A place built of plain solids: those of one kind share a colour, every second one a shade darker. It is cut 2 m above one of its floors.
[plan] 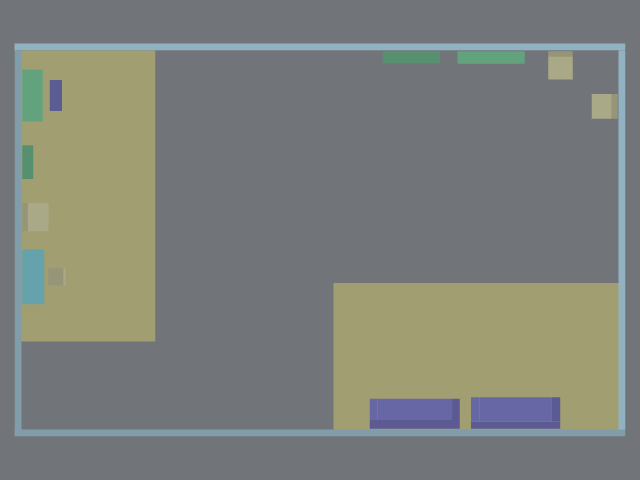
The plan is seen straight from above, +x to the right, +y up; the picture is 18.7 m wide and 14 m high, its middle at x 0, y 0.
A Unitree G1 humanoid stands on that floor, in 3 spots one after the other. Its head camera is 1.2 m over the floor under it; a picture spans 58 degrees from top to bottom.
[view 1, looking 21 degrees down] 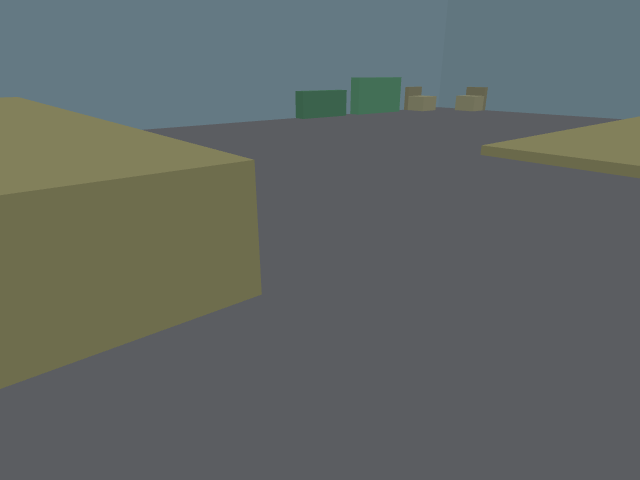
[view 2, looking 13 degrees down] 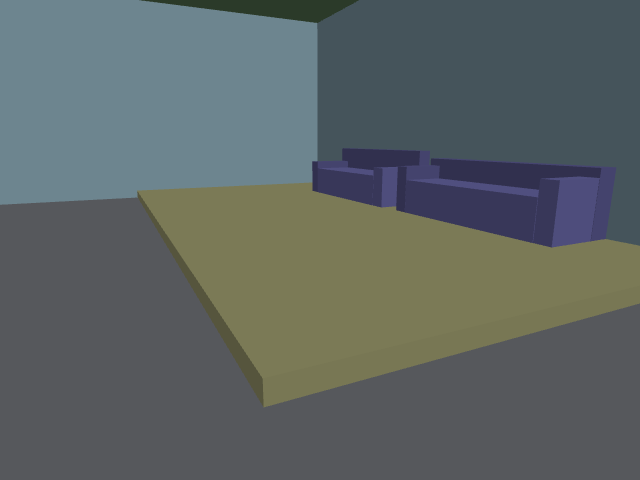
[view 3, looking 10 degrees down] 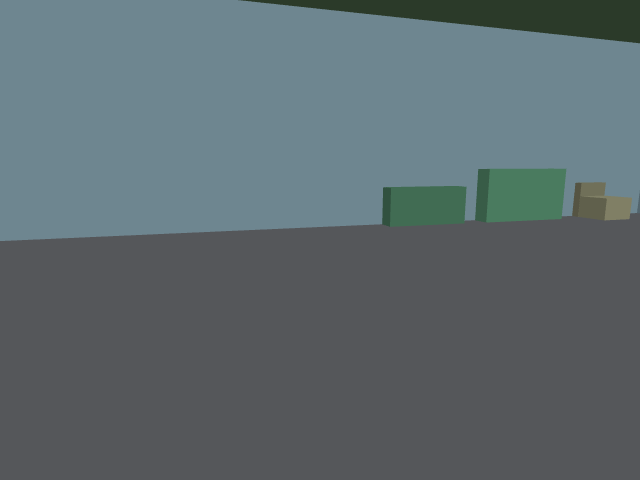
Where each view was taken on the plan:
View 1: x -5.99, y -4.90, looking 50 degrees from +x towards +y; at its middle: ground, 3.35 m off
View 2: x -1.31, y -0.71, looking -26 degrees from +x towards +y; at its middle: floor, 4.67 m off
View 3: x -1.88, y -2.35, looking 73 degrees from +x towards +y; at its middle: ground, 6.91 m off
